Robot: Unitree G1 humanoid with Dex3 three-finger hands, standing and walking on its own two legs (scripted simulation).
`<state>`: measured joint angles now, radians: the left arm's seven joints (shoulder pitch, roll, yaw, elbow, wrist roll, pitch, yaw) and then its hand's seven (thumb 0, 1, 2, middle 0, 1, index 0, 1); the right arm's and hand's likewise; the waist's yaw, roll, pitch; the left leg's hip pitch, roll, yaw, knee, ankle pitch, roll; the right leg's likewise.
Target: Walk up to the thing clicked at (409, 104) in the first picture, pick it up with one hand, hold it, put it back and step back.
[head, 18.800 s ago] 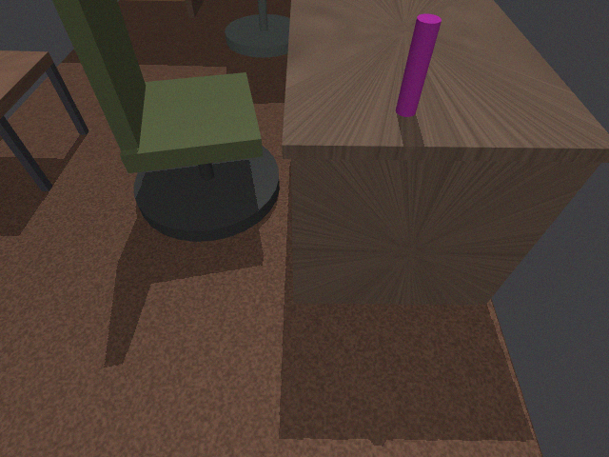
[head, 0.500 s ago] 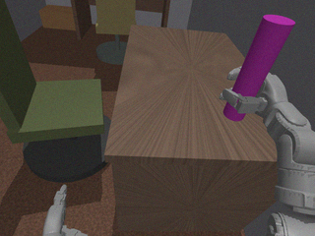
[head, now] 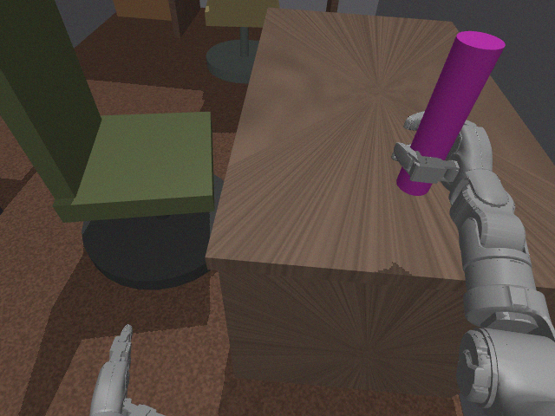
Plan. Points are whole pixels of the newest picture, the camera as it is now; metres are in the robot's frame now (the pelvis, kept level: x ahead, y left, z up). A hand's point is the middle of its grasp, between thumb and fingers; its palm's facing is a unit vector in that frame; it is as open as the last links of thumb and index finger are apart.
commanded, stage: crouch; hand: right
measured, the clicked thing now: (440, 125) +0.43 -0.17 +0.22
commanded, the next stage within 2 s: lower in 0.62 s
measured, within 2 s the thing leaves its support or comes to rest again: rests again in 1.96 s
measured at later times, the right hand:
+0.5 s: hand (407, 158) +0.46 -0.16 +0.14, palm faces +0.01 +1.00 +0.01, open 6.6 cm
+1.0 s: hand (397, 174) +0.48 -0.16 +0.10, palm faces +0.01 +1.00 +0.01, open 6.5 cm
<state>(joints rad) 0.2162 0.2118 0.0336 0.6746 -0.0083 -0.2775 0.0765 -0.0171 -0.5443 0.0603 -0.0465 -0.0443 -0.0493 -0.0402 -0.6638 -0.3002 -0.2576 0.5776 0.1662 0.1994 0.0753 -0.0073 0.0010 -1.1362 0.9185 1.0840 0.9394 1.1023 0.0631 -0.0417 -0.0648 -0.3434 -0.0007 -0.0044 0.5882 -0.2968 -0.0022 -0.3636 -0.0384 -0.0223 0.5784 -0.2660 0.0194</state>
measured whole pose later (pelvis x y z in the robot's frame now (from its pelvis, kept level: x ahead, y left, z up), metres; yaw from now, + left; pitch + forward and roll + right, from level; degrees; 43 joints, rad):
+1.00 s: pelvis +0.00 -0.01 -0.01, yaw +1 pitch +10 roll +1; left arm 0.27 0.22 0.02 0.46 0.00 -0.15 0.04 -0.02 -0.53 0.04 -0.05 -0.04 -0.05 -0.03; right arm -0.79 -0.36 -0.29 1.00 0.12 -0.17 0.13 -0.01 -0.01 -1.12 0.92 1.08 0.94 1.10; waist 0.12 0.00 -0.07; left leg -0.53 -0.01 -0.02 0.66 -0.31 -0.01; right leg -0.55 -0.05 -0.04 0.68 -0.30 0.01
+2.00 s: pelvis -0.01 -0.02 -0.05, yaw +1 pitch +17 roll +2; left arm 0.33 0.23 0.04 0.23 0.04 -0.12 0.00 -0.02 -0.53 0.04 -0.05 -0.04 -0.05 -0.04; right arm -0.85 -0.38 -0.34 1.12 0.05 -0.34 0.08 -0.01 -0.01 -1.12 0.92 1.08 0.94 1.10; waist 0.18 0.00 -0.11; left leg -0.79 -0.02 -0.01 0.90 -0.40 -0.02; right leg -0.83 -0.06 -0.02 0.94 -0.40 0.00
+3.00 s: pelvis -0.01 -0.01 -0.05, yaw +1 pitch +18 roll +2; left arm 0.35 0.23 0.05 0.17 0.04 -0.09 -0.01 -0.02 -0.55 0.06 -0.05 -0.05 -0.05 -0.04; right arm -0.87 -0.41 -0.37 1.12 0.04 -0.33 0.10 0.00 0.20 -0.42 0.81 0.63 0.81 0.62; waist 0.20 -0.01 -0.12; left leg -0.83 -0.02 0.00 0.94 -0.42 -0.01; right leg -0.88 -0.06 -0.01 0.99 -0.42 0.01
